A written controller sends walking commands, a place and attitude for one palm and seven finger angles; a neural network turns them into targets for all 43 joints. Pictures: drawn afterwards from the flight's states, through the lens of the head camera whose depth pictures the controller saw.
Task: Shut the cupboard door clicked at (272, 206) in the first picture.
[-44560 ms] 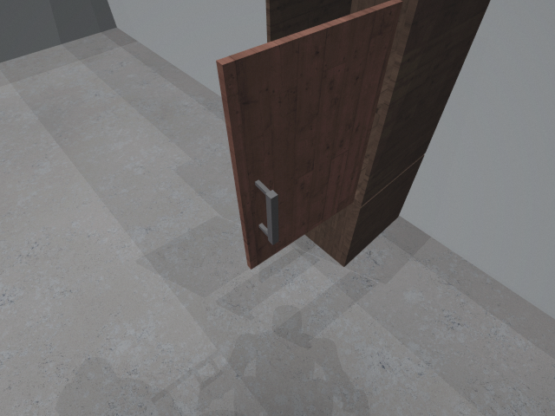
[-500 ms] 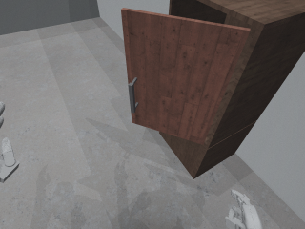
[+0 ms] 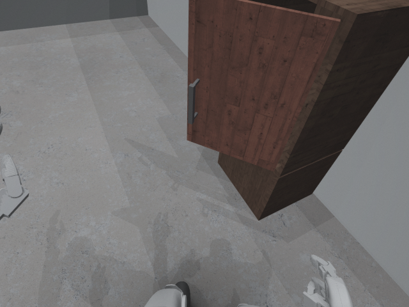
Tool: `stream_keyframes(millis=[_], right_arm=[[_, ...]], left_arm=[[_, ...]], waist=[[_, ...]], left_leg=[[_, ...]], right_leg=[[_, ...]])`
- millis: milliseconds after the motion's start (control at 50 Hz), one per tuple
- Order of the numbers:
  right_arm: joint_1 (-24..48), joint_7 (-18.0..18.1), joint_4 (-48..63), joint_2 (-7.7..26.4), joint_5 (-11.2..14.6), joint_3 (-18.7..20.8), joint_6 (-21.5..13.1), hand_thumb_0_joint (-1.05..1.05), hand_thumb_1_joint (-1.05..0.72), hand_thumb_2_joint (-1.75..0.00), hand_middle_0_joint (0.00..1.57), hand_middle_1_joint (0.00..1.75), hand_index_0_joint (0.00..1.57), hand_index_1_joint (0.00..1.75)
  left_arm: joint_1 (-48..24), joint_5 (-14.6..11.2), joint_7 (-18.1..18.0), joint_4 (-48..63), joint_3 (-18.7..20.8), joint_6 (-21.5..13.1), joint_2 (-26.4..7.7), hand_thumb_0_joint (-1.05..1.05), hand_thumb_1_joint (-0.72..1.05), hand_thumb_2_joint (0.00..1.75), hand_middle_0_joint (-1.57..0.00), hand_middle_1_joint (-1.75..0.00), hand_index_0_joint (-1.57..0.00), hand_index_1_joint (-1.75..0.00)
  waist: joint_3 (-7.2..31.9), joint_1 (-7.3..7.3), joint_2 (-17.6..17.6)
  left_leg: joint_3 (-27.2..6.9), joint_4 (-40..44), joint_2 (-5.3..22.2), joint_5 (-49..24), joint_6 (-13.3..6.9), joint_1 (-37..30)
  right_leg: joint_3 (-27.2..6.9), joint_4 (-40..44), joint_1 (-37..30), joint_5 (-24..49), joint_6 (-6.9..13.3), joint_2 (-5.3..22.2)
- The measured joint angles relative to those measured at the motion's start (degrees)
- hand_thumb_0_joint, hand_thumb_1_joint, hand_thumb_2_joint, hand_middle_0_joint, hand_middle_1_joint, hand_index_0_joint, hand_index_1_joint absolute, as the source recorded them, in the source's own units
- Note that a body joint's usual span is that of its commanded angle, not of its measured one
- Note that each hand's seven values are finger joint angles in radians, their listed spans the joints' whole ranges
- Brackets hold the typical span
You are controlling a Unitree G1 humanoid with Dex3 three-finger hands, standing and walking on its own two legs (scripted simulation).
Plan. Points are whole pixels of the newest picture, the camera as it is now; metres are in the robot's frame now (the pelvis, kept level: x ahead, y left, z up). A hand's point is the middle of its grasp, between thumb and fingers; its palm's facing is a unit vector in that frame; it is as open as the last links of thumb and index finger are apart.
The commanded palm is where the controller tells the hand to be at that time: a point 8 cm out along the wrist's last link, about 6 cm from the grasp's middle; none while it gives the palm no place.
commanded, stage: stop stepping back and stand still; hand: left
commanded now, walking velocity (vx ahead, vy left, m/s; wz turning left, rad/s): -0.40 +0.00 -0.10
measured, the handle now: (194, 102) +0.81 +0.06 -0.08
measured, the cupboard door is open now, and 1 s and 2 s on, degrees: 39 39 39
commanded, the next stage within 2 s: let the arm hang, fingers relaxed in 1.46 s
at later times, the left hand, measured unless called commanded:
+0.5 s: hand out of the picture +0.09 +0.33 +0.18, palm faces +0.45 -0.85 -0.28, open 7.5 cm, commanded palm +0.00 +0.36 +0.20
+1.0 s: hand out of the picture +0.10 +0.30 +0.17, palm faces +0.35 -0.88 -0.33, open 7.4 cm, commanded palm +0.02 +0.35 +0.20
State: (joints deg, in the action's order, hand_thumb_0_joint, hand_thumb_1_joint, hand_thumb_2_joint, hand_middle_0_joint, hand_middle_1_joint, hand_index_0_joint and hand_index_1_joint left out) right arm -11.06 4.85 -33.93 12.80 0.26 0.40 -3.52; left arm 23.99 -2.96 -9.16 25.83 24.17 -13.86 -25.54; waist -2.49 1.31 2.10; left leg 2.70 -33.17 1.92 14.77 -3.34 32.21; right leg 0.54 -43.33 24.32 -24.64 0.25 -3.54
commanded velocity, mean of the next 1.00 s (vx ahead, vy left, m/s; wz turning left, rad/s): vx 0.15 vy -0.06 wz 0.00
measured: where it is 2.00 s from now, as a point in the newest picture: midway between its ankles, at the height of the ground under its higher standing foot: outside the picture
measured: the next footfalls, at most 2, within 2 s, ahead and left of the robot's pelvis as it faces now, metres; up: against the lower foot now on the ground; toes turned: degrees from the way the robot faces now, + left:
right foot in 0.14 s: -0.08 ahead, -0.09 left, +0.00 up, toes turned +0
left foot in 0.32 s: -0.04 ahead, +0.18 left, +0.00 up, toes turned -3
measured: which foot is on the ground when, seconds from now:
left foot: down 0.00-0.14, up 0.16-0.30, down 0.32-1.00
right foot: up 0.00-0.12, down 0.14-0.36, up 0.38-0.66, down 0.68-1.00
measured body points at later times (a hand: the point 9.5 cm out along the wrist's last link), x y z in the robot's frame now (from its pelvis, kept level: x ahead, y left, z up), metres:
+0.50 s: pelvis -0.15 +0.06 +0.02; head -0.15 +0.10 +0.47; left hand +0.06 +0.37 +0.19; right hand +0.02 -0.15 -0.04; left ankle -0.06 +0.15 -0.71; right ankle -0.16 -0.06 -0.68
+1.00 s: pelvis -0.16 +0.07 -0.01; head -0.15 +0.09 +0.44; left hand +0.08 +0.34 +0.19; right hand -0.06 -0.19 -0.10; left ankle -0.04 +0.18 -0.72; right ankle -0.23 -0.01 -0.71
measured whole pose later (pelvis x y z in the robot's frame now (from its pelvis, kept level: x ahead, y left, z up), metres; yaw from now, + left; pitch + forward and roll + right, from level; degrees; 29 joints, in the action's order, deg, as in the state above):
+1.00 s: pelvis -0.16 +0.07 -0.01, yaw -7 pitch -3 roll +1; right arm -14.4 4.9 -38.8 11.5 -0.5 0.0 -3.9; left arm 23.0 -3.1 -10.1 26.7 23.0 -9.4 -21.9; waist -3.3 1.7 -4.1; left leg 6.8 -38.8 2.4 11.7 -1.1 23.9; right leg 1.4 -44.6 10.8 -29.9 2.1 -0.5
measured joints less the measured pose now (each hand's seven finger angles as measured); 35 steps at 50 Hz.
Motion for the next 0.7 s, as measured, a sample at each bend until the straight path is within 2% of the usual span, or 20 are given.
stream_keyframes(millis=[40,80,120,140,160,180,220,240,280,300,320,340,380,440,500,560,640,660,680,700], right_arm=[[-0.1,-0.5,0.6,-0.9,-0.4,0.9,-0.5,0.01,-0.9,-0.9,0.2,0.3,0.2,0.3],[-1.0,-1.4,0.7,-1.9,-0.2,1.5,-1.5,0.01,-0.9,-0.9,0.2,0.3,0.2,0.3],[-1.9,-2.1,0.6,-2.5,0.2,1.4,-2.7,0.01,-0.9,-0.9,0.2,0.3,0.2,0.3],[-2.2,-2.4,0.8,-2.7,0.4,1.2,-3.1,0.01,-0.9,-0.9,0.2,0.3,0.2,0.3],[-1.7,-2.6,0.3,-2.3,0.5,1.2,-3.2,0.01,-0.9,-0.9,0.2,0.3,0.2,0.3],[-1.3,-2.7,-1.1,-2.1,0.4,1.2,-2.9,0.01,-0.9,-0.9,0.2,0.3,0.2,0.3],[-2.0,-2.8,-4.9,-2.2,0.0,0.7,-1.4,0.01,-0.9,-0.9,0.2,0.3,0.2,0.3],[-2.9,-2.6,-6.4,-2.5,0.0,0.2,-0.7,0.01,-0.9,-0.9,0.2,0.3,0.2,0.3],[-5.1,-1.7,-7.5,-3.1,-0.1,-0.9,-0.3,0.01,-0.9,-0.9,0.2,0.3,0.2,0.3],[-6.0,-1.1,-7.4,-3.0,-0.1,-1.4,-0.6,0.02,-0.9,-0.9,0.2,0.3,0.2,0.3],[-6.8,-0.7,-7.0,-2.4,-0.2,-1.7,-1.2,0.02,-0.9,-0.9,0.2,0.3,0.2,0.3],[-6.6,-0.2,-7.0,-2.0,-0.2,-1.7,-1.9,0.02,-0.9,-0.9,0.2,0.3,0.2,0.3],[-4.8,0.3,-6.5,-1.6,-0.1,-2.1,-2.5,0.02,-0.9,-0.9,0.2,0.3,0.2,0.3],[-1.8,-0.1,-4.8,-2.7,-0.3,-3.1,-3.7,0.02,-0.9,-0.9,0.2,0.3,0.2,0.3],[-0.8,-1.6,-2.4,-5.0,-0.7,-3.7,-4.5,0.01,-0.9,-0.9,0.21,0.3,0.2,0.3],[-1.5,-2.7,0.3,-6.1,-1.0,-4.1,-3.8,0.01,-0.9,-0.9,0.21,0.3,0.2,0.3],[-2.9,-2.1,2.8,-5.5,-1.2,-3.3,-0.6,0.01,-0.89,-0.9,0.21,0.3,0.2,0.3],[-3.0,-1.8,3.2,-5.0,-1.1,-2.9,0.3,0.01,-0.89,-0.9,0.21,0.3,0.2,0.3],[-3.1,-1.7,3.5,-4.3,-1.0,-2.4,1.1,0.01,-0.89,-0.9,0.21,0.3,0.2,0.3],[-2.6,-1.5,2.7,-3.1,-0.8,-1.7,1.9,0.01,-0.89,-0.9,0.21,0.3,0.2,0.3]], left_arm=[[-0.7,-0.9,1.1,1.6,0.7,0.9,-2.1,0.01,0.89,0.9,-0.21,-0.3,-0.21,-0.31],[0.1,-1.6,1.8,5.3,2.0,0.7,-4.7,0.01,0.89,0.9,-0.21,-0.3,-0.21,-0.31],[3.0,-2.4,1.7,9.3,4.2,-0.7,-6.8,0.01,0.89,0.9,-0.21,-0.3,-0.21,-0.31],[5.0,-2.8,1.4,11.2,5.9,-1.2,-7.9,0.01,0.89,0.9,-0.21,-0.3,-0.21,-0.31],[6.5,-2.8,1.2,12.7,7.0,-1.9,-7.8,0.01,0.89,0.9,-0.21,-0.3,-0.21,-0.31],[7.8,-2.7,1.2,13.7,7.3,-2.2,-7.3,0.01,0.89,0.9,-0.21,-0.3,-0.21,-0.31],[9.8,-2.2,1.3,13.6,6.9,-2.7,-6.1,0.01,0.88,0.9,-0.21,-0.3,-0.21,-0.31],[10.1,-1.7,1.2,12.7,6.3,-2.3,-5.1,0.01,0.88,0.9,-0.21,-0.3,-0.21,-0.31],[8.1,-1.0,0.5,9.6,5.1,-1.1,-2.3,0.0,0.88,0.9,-0.21,-0.3,-0.21,-0.31],[6.2,-0.6,-0.2,7.1,4.4,-0.7,-0.7,0.0,0.88,0.9,-0.21,-0.3,-0.21,-0.31],[3.7,-0.3,-0.9,4.2,3.5,0.0,1.0,0.0,0.88,0.9,-0.21,-0.3,-0.21,-0.31],[0.4,0.0,-1.6,0.9,2.5,0.7,2.6,0.0,0.88,0.9,-0.21,-0.3,-0.21,-0.31],[-5.4,0.5,-2.7,-5.3,1.0,2.8,5.5,0.0,0.89,0.9,-0.2,-0.3,-0.21,-0.31],[-7.5,0.4,-2.7,-8.1,-0.5,5.6,6.1,0.01,0.89,0.9,-0.2,-0.3,-0.2,-0.31],[-3.4,0.3,-1.2,-2.4,-2.6,6.8,4.4,0.01,0.9,0.9,-0.19,-0.3,-0.19,-0.3],[5.0,-0.2,0.1,6.6,-3.5,5.3,1.5,0.02,0.89,0.9,-0.2,-0.3,-0.2,-0.3],[14.1,-1.1,0.6,13.1,0.7,3.6,-5.3,0.01,0.89,0.9,-0.21,-0.3,-0.21,-0.31],[15.0,-1.2,0.4,13.1,2.3,3.6,-7.0,0.01,0.89,0.9,-0.21,-0.3,-0.21,-0.31],[15.3,-1.3,0.1,12.8,4.0,3.7,-8.5,0.01,0.89,0.9,-0.21,-0.3,-0.21,-0.31],[14.4,-1.3,0.1,11.4,4.3,3.7,-8.3,0.01,0.88,0.9,-0.21,-0.3,-0.21,-0.31]], waist=[[-1.1,0.76,0.5],[-1.2,1.16,-0.1],[0.0,1.24,-1.4],[0.8,0.93,-2.8],[0.4,0.37,-2.5],[-0.4,-0.48,-2.0],[0.7,-2.75,-2.7],[2.1,-4.2,-3.5],[4.9,-6.47,-5.1],[6.2,-6.74,-5.2],[7.3,-6.57,-4.4],[7.1,-5.96,-4.2],[4.8,-5.9,-4.2],[2.3,-3.67,-4.5],[1.3,-0.71,-5.4],[1.8,0.96,-5.4],[3.3,1.34,-4.8],[3.7,1.19,-5.0],[4.3,0.81,-5.5],[4.0,0.07,-4.3]], left_leg=[[0.7,3.4,1.6,-6.9,0.6,0.8],[2.4,6.0,2.3,-11.1,1.0,2.0],[5.1,6.9,2.1,-11.3,1.7,4.1],[7.0,5.4,1.4,-8.6,3.0,6.0],[7.4,1.3,1.7,-2.9,4.8,8.1],[5.2,-6.8,1.4,1.9,5.8,9.4],[0.9,-23.8,-0.3,5.6,6.2,9.3],[-0.4,-27.4,-0.7,6.1,5.9,7.0],[-1.5,-23.3,-0.3,7.1,4.8,-1.0],[-2.2,-17.5,0.2,7.5,4.2,-5.9],[-3.1,-11.1,0.7,7.8,3.6,-10.6],[-3.1,-7.8,0.2,5.3,3.0,-11.7],[-1.6,-5.8,-0.9,1.9,1.9,-12.5],[0.5,-1.4,-0.8,-1.2,1.2,-13.3],[1.5,4.9,0.1,-2.9,1.5,-14.2],[2.6,10.1,1.6,-3.8,2.0,-14.5],[3.7,9.8,2.4,-3.9,2.8,-12.0],[4.2,7.3,1.9,-2.8,2.8,-10.1],[5.0,3.3,1.3,-0.5,3.0,-7.6],[4.5,-1.6,1.8,1.7,3.5,-5.4]], right_leg=[[1.6,-8.7,0.7,-4.0,0.5,-1.7],[3.6,-11.5,-2.2,-6.3,0.9,-2.5],[5.6,-6.1,-7.4,-8.3,1.9,-2.3],[5.8,-0.4,-10.4,-9.5,2.8,-1.4],[6.1,0.6,-10.2,-7.7,3.5,-1.1],[6.3,-0.9,-9.9,-6.3,3.5,-0.9],[5.2,-1.4,-10.5,-4.3,3.0,0.1],[4.1,-0.2,-10.9,-3.2,2.4,0.7],[1.8,3.0,-11.6,-0.7,1.3,1.7],[1.4,4.3,-11.7,0.4,0.7,2.1],[1.5,5.0,-11.5,1.1,0.0,2.3],[1.7,5.1,-11.1,1.6,-0.6,3.1],[-0.5,6.0,-11.1,3.6,-1.0,3.7],[-1.9,2.7,-8.5,2.1,-0.8,2.9],[-0.2,-2.1,-6.2,1.2,-0.1,1.0],[3.9,1.4,-7.9,0.4,0.8,-0.4],[8.1,14.2,-15.2,-0.9,2.7,-1.1],[7.6,16.8,-17.1,-1.1,3.9,-0.6],[5.4,19.2,-18.5,-1.3,5.6,0.4],[5.0,19.1,-18.0,3.4,5.9,0.3]])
